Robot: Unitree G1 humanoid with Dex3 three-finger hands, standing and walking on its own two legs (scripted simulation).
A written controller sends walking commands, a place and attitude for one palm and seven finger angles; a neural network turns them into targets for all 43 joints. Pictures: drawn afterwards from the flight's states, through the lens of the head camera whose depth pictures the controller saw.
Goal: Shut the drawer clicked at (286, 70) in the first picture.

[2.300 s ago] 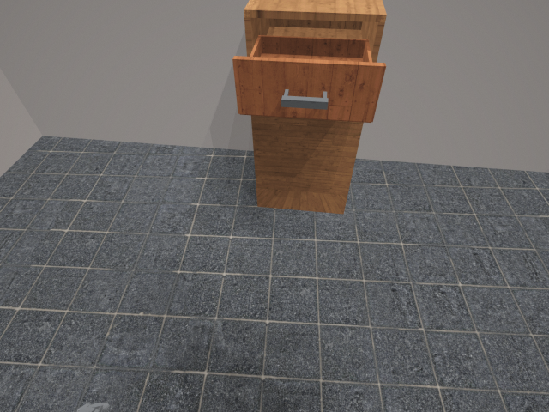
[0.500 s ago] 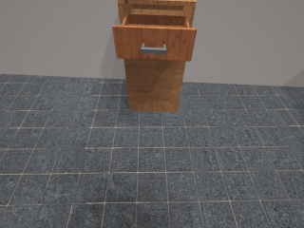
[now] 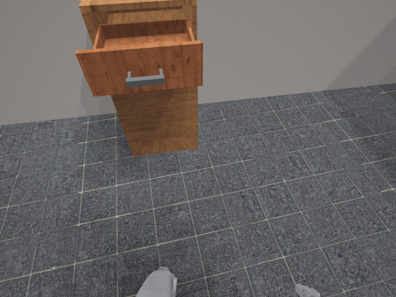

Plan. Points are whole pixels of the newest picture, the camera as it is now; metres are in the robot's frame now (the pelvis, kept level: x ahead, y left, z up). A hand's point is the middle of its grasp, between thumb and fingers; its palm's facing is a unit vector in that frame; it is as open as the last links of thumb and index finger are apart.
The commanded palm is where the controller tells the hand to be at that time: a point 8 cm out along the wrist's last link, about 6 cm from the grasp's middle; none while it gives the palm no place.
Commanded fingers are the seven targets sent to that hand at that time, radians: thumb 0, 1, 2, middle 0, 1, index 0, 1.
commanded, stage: walk to a spot facing it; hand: left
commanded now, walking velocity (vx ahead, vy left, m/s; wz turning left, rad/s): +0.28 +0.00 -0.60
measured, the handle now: (145, 77) +0.71 +0.27 +0.02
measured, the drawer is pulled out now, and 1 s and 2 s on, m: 0.29 0.29 0.29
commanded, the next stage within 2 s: none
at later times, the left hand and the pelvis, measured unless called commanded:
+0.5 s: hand (139, 210) +0.34 +0.22 -0.15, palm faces -0.33 -0.91 -0.24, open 7.4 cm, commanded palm none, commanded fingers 0.00 0.90 0.90 -0.20 -0.30 -0.20 -0.30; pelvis +0.13 +0.06 -0.01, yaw -21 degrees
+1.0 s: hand (160, 206) +0.37 +0.17 -0.19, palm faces -0.56 -0.81 -0.17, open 7.4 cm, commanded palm none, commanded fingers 0.00 0.90 0.90 -0.20 -0.30 -0.20 -0.30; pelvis +0.18 +0.07 -0.02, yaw -38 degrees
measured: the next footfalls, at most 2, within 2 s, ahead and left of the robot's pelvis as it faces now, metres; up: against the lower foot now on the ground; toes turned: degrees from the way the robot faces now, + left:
left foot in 0.14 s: +0.20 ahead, +0.16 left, +0.00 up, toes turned -3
right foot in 0.60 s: +0.18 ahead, -0.09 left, +0.00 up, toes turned -31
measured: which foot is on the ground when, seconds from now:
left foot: up 0.00-0.12, down 0.14-0.60, up 0.62-0.92, down 0.94-1.00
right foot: down 0.00-0.14, up 0.16-0.58, down 0.60-0.96, up 0.98-1.00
